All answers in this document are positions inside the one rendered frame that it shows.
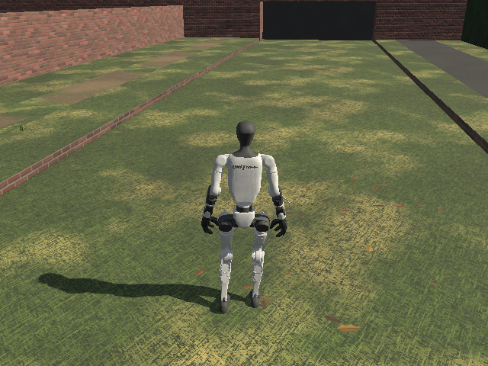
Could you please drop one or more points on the robot right shin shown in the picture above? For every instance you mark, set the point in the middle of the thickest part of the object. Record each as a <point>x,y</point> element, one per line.
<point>257,270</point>

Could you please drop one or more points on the robot left hand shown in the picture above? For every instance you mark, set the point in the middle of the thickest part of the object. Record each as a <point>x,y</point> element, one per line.
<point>206,222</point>

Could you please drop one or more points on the left robot upper arm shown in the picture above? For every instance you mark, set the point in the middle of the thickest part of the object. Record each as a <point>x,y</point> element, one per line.
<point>217,173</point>

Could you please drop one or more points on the robot right hand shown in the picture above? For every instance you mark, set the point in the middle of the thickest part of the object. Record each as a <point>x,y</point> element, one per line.
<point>282,226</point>

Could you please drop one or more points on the robot left forearm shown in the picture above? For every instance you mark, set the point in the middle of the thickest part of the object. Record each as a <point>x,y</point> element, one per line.
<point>209,204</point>

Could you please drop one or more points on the right robot upper arm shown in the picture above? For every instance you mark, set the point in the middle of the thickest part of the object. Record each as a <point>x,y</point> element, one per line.
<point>272,174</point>

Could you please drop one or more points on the left robot thigh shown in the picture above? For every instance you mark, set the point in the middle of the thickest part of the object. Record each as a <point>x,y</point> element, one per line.
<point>225,224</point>

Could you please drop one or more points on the robot right forearm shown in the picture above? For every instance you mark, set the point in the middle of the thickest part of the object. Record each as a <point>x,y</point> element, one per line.
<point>279,205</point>

